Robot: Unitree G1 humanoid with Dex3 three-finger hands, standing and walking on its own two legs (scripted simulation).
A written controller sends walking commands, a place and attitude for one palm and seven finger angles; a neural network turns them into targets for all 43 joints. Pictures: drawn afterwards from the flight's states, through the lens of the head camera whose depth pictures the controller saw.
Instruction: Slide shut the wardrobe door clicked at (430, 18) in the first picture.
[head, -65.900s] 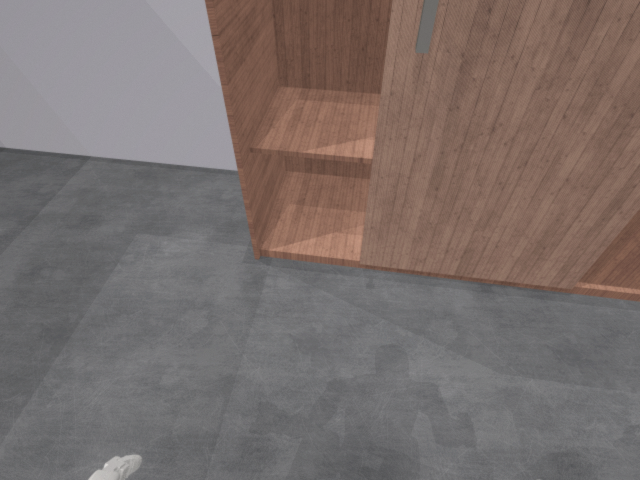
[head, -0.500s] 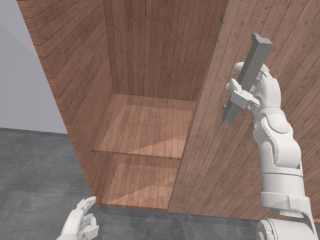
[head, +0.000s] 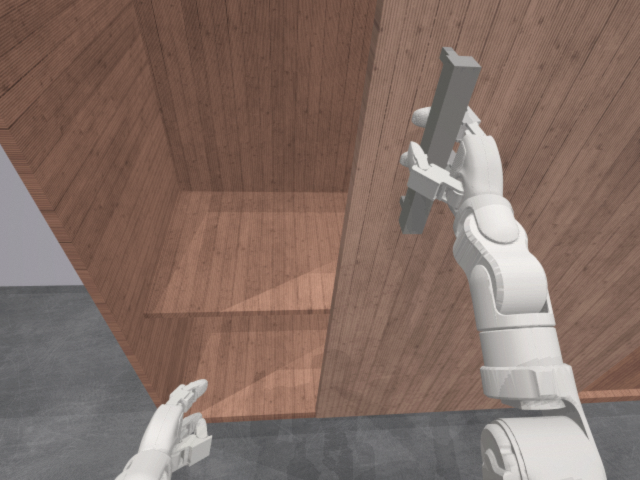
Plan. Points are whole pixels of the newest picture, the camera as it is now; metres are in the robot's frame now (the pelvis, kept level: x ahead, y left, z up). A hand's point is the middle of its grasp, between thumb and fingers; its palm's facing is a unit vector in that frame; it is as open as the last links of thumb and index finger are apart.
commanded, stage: tug the door sideways, standing still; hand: right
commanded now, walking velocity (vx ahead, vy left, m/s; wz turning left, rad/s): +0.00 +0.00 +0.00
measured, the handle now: (427, 148) +0.44 -0.11 +0.23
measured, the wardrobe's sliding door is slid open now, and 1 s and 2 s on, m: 0.41 0.37 0.20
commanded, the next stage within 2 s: step sideways, sliding the door along in 0.46 s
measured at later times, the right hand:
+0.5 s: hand (396, 172) +0.39 -0.07 +0.23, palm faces +0.01 +1.00 -0.06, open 6.3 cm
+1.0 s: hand (381, 174) +0.40 -0.05 +0.22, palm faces +0.08 +0.99 -0.10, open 6.6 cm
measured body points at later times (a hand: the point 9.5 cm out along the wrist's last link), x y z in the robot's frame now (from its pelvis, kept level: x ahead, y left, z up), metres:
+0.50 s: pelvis -0.02 +0.00 +0.00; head -0.02 +0.01 +0.45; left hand +0.16 +0.20 -0.11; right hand +0.38 -0.12 +0.24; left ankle -0.02 +0.14 -0.74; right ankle -0.03 -0.13 -0.74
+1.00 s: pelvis -0.02 +0.05 -0.01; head +0.03 +0.06 +0.44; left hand +0.11 +0.30 -0.13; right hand +0.39 -0.11 +0.22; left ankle -0.02 +0.14 -0.74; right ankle -0.03 -0.08 -0.71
